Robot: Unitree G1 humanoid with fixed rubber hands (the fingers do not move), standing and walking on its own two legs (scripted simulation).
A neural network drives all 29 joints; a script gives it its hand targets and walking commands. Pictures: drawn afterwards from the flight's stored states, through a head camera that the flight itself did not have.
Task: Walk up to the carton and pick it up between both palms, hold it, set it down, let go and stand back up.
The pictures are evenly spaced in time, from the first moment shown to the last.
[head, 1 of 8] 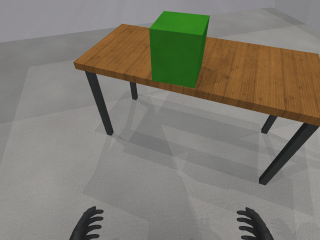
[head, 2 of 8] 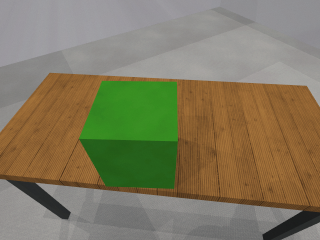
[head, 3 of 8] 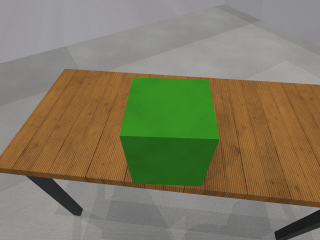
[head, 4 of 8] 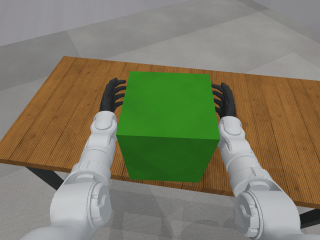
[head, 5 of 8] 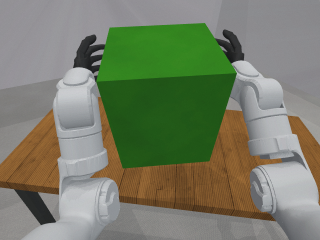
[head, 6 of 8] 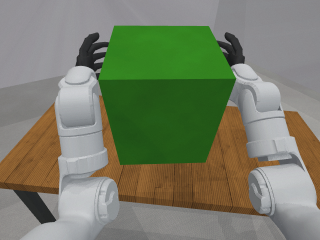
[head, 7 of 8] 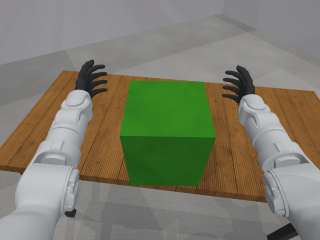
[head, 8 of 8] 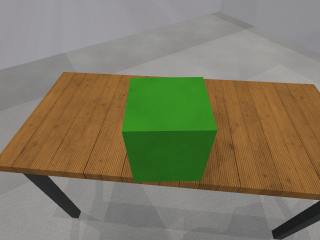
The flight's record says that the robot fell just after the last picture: no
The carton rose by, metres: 0.23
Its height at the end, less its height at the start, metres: +0.00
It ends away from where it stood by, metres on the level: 0.01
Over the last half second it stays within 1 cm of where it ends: yes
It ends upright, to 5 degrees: yes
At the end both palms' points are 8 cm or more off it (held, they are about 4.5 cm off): yes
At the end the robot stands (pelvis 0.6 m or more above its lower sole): yes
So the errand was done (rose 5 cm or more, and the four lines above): yes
